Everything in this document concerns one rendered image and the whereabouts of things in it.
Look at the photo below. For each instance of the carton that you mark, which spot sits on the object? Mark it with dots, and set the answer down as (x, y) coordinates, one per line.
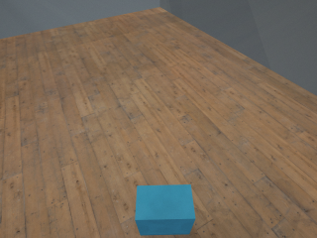
(165, 209)

